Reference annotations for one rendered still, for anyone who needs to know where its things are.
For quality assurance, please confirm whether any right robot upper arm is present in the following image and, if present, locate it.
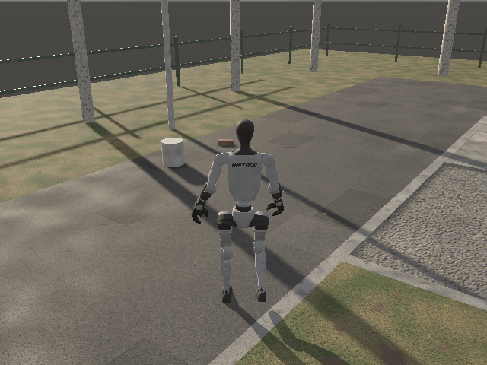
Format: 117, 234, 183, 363
260, 153, 280, 194

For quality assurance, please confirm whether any left robot forearm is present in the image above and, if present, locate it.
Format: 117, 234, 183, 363
195, 182, 212, 210

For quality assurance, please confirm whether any robot left hand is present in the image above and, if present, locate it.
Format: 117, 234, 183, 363
191, 205, 208, 224

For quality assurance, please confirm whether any humanoid robot torso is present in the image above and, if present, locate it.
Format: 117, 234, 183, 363
227, 149, 262, 228

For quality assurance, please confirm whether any left robot upper arm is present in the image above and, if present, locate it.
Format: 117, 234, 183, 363
204, 152, 229, 194

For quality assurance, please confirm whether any right robot foot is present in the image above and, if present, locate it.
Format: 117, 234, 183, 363
255, 288, 266, 302

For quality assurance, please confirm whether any right robot forearm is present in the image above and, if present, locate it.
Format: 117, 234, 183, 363
272, 183, 283, 206

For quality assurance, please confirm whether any robot right hand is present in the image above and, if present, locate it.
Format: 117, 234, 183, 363
266, 203, 284, 216

